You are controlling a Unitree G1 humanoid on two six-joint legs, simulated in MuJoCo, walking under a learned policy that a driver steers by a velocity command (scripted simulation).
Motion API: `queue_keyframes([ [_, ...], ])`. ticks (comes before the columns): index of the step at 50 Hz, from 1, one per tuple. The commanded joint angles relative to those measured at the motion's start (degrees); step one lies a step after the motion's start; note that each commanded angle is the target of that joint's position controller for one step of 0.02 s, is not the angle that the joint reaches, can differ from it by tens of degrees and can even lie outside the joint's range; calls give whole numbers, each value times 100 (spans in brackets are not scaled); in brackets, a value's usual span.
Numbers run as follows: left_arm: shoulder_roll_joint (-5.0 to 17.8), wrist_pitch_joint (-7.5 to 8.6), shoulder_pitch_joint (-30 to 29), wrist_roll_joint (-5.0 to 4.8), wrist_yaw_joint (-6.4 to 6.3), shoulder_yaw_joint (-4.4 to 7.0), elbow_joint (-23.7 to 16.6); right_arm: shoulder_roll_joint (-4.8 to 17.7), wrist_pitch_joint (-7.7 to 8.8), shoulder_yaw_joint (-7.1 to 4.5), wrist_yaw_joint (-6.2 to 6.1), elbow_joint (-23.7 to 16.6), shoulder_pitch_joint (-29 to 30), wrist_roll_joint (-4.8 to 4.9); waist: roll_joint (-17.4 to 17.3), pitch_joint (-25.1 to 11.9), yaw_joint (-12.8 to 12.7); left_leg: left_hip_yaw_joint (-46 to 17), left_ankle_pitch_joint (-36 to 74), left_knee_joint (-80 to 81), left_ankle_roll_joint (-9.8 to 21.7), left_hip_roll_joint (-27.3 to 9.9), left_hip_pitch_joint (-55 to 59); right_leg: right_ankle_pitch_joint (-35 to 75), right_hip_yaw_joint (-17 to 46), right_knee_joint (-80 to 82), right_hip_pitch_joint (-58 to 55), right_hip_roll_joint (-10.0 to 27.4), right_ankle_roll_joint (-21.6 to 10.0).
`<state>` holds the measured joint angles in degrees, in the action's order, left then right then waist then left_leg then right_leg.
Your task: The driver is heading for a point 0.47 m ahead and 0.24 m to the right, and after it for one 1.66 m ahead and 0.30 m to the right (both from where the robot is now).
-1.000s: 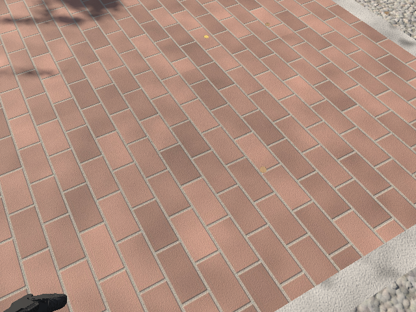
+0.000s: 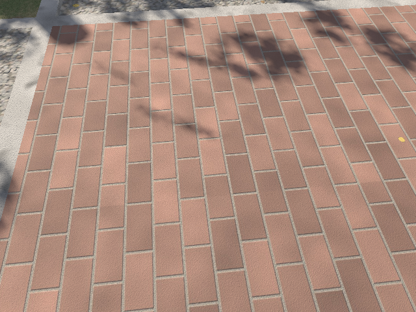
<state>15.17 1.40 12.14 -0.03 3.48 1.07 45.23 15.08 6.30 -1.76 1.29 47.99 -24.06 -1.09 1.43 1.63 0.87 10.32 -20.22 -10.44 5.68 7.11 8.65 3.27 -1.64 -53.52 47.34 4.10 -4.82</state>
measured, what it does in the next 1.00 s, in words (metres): walks ahead, turning right: right foot, then left foot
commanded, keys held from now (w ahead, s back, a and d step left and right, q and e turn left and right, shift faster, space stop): w+e+shift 0.54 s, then w+q+shift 0.46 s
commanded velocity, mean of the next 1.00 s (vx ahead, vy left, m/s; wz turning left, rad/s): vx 1.00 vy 0.00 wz -0.38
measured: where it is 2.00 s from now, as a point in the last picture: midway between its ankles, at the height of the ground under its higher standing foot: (256, 62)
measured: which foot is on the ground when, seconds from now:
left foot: down 0.00-0.14, up 0.16-0.54, down 0.56-0.92, up 0.94-1.00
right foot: up 0.00-0.12, down 0.14-0.56, up 0.58-0.90, down 0.92-1.00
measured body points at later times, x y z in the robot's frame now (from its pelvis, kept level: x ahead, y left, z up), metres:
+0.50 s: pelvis +0.47 -0.02 +0.00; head +0.51 -0.04 +0.45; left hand +0.55 +0.27 -0.11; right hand +0.67 -0.30 -0.04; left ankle +0.73 +0.08 -0.69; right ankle +0.29 -0.02 -0.73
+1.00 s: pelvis +0.89 -0.19 -0.01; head +0.90 -0.20 +0.44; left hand +1.19 -0.08 -0.07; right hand +0.73 -0.42 -0.14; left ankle +0.79 +0.00 -0.64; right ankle +0.88 -0.31 -0.73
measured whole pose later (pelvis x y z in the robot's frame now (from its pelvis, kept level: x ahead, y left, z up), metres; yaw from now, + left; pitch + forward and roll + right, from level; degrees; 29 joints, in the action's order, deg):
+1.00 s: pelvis +0.89 -0.19 -0.01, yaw -21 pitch +2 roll +0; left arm 13.8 5.2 3.9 3.6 0.1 -0.8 37.0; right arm 16.1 3.1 -3.2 1.2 50.6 -29.7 0.2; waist -1.1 -1.3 5.5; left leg -4.7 -21.8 -64.5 4.8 1.1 -15.9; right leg -16.4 -1.7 -37.6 23.8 1.0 -0.7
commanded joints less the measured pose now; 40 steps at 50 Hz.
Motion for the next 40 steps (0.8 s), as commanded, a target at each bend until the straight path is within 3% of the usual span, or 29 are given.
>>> queue_keyframes([
  [1,192,122,-550,1,101,-13,-402,599,167,-67,-122,-242,277,55,-305,536,-136,418,5818,624,-566,-1316,-1118,728,-770,990,-1265,-350,-217],
  [3,386,71,-175,4,90,26,-283,920,122,-136,-292,-223,327,32,-616,45,-428,489,7968,-116,-698,-1520,-399,650,-1028,1279,-1932,-731,-340],
  [5,828,-22,1060,11,14,187,51,1271,-79,-250,-450,-319,654,-67,-885,-587,-1154,424,9468,-1847,-756,-1745,-172,-158,-1083,1223,-3158,-1111,-499],
  [6,1120,-59,2289,33,-46,340,405,1377,-193,-294,-482,-449,1065,-147,-862,-979,-1770,299,9389,-3421,-708,-1829,-623,-614,-766,1282,-4279,-1095,-749],
  [7,1370,-73,3320,-18,-152,527,650,1417,-292,-341,-437,-507,1552,-112,-383,-1078,-2408,379,7108,-6174,-636,-1365,-1576,-852,-133,1937,-5326,-774,-1231],
  [8,1258,-136,2761,-121,-235,529,786,371,-188,-49,-238,-723,2064,-217,1213,-197,-1766,14,-160,-8388,-541,-138,-3892,-664,573,1553,-5612,-541,-1315],
  [9,1617,-105,1850,102,-241,531,412,-66,-82,123,-188,-1291,1137,-50,1473,-847,-520,-1153,-1066,-9504,-782,-61,-5843,-989,3471,2095,-6523,410,-2436],
  [10,1420,-97,1654,110,-286,554,165,289,94,188,-143,-1430,1198,-151,563,-1184,-666,-1838,-644,-8909,-637,-319,-6150,-3113,5011,3669,-6477,1002,-2528],
  [11,1047,-77,1474,146,-337,489,172,648,184,150,-95,-1366,1377,-183,-501,-429,-419,-1874,-77,-7979,-514,-695,-5930,-4007,4901,4301,-5413,955,-2119],
  [12,974,-17,1251,137,-339,455,208,694,149,143,-96,-1366,1510,-259,-817,41,-125,-1786,38,-7347,-558,-909,-5566,-3734,4459,4391,-4457,759,-1855],
  [13,1032,95,1156,131,-361,441,168,676,18,186,-106,-1352,1538,-368,-856,284,19,-1767,16,-6968,-653,-1036,-5247,-3195,4066,4356,-3811,492,-1752],
  [14,976,191,1061,110,-372,406,166,656,-147,212,-104,-1332,1523,-395,-905,467,157,-1677,52,-6474,-771,-1204,-4909,-2958,3572,4453,-3159,219,-1654],
  [15,1003,275,987,85,-349,399,138,617,-259,247,-92,-1378,1634,-386,-828,572,199,-1514,163,-5877,-870,-1316,-4542,-2676,3125,4557,-2576,-40,-1588],
  [17,1126,366,1016,65,-331,463,108,557,-291,307,-39,-1650,2282,-273,-554,663,-31,-1243,950,-4603,-1011,-1391,-4097,-1723,2573,4682,-2105,-356,-1520],
  [20,1156,370,1275,-35,-254,543,159,307,-270,396,-8,-1893,2959,-80,-145,454,-537,-1018,2357,-2972,-973,-1154,-3601,-595,2272,4469,-2559,-618,-1093],
  [23,1270,340,1432,-21,-247,622,176,444,-215,337,-36,-1987,3103,-32,143,151,-735,-1037,2551,-2168,-838,-889,-3338,541,2413,3997,-3521,-435,-854],
  [25,1407,335,1286,10,-295,664,120,743,-165,200,-107,-1838,2574,-47,207,-256,-466,-1114,2042,-1799,-744,-641,-2530,1672,2505,3200,-3976,-391,-605],
  [26,1603,344,1132,56,-283,701,85,1038,-133,59,-174,-1626,1774,-20,161,-797,-22,-1115,1461,-1860,-663,-535,-1675,2283,2426,2235,-4069,-441,-474],
  [27,1672,388,728,73,-261,712,-10,1302,-100,-88,-263,-1337,518,-35,109,-1373,755,-1246,1079,-2043,-568,-813,-283,2032,2283,834,-3452,-642,-345],
  [28,1003,483,547,139,-288,522,-150,1709,-78,-271,-384,-1042,-973,-185,-598,-2190,1279,-2262,-906,-2100,-410,-1939,933,121,1765,-1110,-2724,-850,-367],
  [29,133,521,1433,-157,-231,256,-453,2193,-93,-366,-337,-992,-504,-359,-2978,-2798,310,-6016,-2203,-549,338,-3361,1758,-3089,1169,-2613,-1085,-1482,-80],
  [30,531,434,1373,19,-278,200,-161,1670,-147,-388,-258,-1035,105,-286,-2027,-2006,291,-6486,-3168,-233,631,-3109,1175,-2592,1056,-2946,-253,-920,-212],
  [31,767,384,677,156,-238,246,-201,1103,-153,-286,-198,-1056,454,-215,-1027,-1217,364,-5372,-2540,-386,620,-2737,453,-2121,931,-2755,-164,-656,-192],
  [32,774,388,189,238,-181,235,-354,856,-156,-241,-151,-891,448,-192,-412,-734,351,-4537,-1402,-413,574,-2416,-305,-1953,918,-2357,-354,-535,-142],
  [33,683,382,-280,337,-132,203,-580,737,-129,-197,-136,-646,221,-162,-397,-469,323,-3950,-594,-441,502,-2126,-758,-2058,982,-1968,-488,-458,-117],
  [35,437,307,-395,434,-65,78,-807,559,-74,-137,-110,-275,-95,-72,-774,-205,48,-3596,277,-378,567,-1865,-1078,-2397,810,-1467,-421,-284,13],
  [37,421,292,-773,491,-32,-22,-1126,671,-38,-175,-126,-191,-183,29,-709,23,-71,-3549,690,-110,727,-1884,-1386,-2406,623,-728,-237,-66,214],
  [38,429,312,-1046,453,8,-87,-1301,769,-38,-212,-148,-232,-49,17,-639,125,-128,-3367,758,89,726,-1826,-1812,-2084,545,-61,-534,-1,303],
  [40,362,351,-1215,293,116,-199,-1381,1087,-59,-340,-117,-341,321,-7,-680,193,-262,-2723,959,461,537,-1455,-3189,-1320,194,1273,-2369,-263,409],
])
